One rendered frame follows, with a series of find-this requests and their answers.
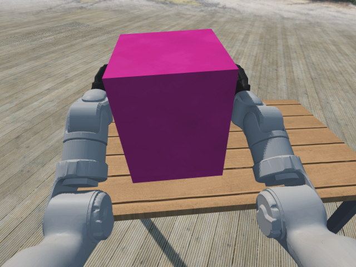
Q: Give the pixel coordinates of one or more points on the robot right hand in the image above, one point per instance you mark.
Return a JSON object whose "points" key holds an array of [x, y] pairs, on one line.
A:
{"points": [[242, 81]]}

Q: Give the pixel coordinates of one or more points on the robot right forearm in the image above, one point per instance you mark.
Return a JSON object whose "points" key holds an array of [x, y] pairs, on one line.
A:
{"points": [[274, 160]]}

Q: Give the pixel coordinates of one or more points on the robot left hand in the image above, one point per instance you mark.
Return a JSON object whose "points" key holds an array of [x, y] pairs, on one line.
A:
{"points": [[98, 83]]}

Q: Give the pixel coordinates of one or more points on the table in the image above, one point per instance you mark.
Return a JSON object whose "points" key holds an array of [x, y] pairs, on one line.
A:
{"points": [[328, 162]]}

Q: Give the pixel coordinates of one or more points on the carton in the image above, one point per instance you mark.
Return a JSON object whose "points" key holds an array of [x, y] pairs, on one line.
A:
{"points": [[171, 95]]}

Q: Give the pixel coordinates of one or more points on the left robot upper arm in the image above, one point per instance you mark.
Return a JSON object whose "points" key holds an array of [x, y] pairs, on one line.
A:
{"points": [[74, 223]]}

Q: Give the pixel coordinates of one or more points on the robot left forearm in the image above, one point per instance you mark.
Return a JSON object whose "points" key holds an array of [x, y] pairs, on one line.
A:
{"points": [[83, 162]]}

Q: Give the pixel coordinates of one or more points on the right robot upper arm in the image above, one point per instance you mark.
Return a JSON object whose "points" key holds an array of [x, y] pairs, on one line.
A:
{"points": [[294, 216]]}

